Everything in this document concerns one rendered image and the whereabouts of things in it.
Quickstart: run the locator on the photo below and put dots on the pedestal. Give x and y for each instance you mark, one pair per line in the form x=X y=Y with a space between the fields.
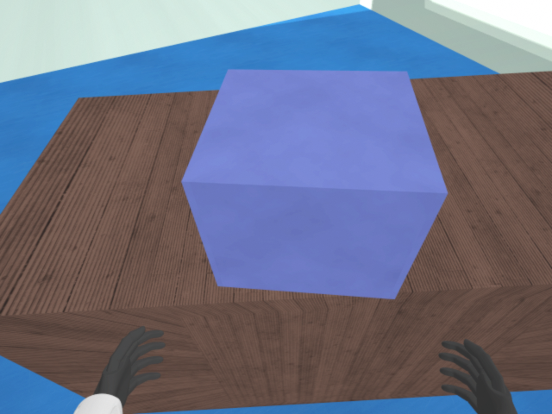
x=99 y=240

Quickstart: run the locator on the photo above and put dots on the robot right hand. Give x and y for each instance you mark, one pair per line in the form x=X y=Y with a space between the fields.
x=489 y=394

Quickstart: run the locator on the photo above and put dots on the carton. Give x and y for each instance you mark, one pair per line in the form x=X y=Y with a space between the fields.
x=314 y=181

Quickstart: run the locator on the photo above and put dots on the left robot forearm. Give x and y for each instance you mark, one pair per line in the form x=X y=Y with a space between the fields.
x=100 y=404

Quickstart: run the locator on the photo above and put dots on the robot left hand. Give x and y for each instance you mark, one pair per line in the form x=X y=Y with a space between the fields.
x=118 y=378

